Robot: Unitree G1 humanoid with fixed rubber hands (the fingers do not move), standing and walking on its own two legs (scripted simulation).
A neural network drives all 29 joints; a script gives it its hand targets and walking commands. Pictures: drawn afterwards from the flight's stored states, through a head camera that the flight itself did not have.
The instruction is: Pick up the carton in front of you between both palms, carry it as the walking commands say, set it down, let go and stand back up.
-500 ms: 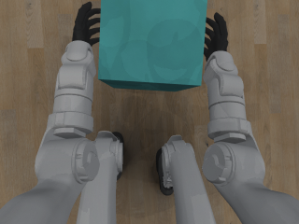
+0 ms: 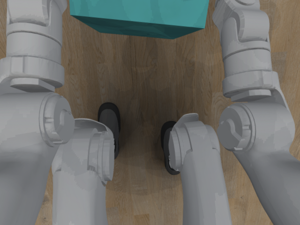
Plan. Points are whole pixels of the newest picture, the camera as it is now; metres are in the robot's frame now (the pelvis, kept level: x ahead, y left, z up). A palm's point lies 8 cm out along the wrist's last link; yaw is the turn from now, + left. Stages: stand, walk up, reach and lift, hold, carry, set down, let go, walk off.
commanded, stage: set down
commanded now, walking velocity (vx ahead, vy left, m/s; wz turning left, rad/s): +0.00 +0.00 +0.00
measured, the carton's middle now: out of the picture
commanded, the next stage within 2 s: none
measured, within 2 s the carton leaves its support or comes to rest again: rests again in 0.34 s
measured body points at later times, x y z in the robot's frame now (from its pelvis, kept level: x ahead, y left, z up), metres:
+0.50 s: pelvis -0.01 +0.00 -0.03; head +0.37 +0.02 +0.19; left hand +0.57 +0.20 -0.20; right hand +0.57 -0.11 -0.20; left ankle +0.13 +0.12 -0.36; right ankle +0.07 -0.11 -0.36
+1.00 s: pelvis -0.01 +0.00 -0.04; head +0.37 +0.02 +0.19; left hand +0.57 +0.20 -0.21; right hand +0.57 -0.12 -0.21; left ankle +0.13 +0.12 -0.36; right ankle +0.07 -0.11 -0.36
